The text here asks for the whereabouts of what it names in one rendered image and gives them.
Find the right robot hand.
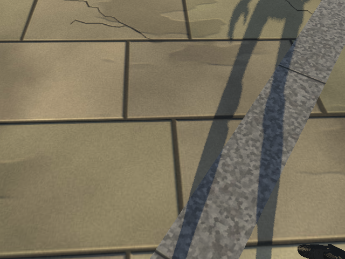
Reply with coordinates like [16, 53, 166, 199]
[298, 244, 345, 259]

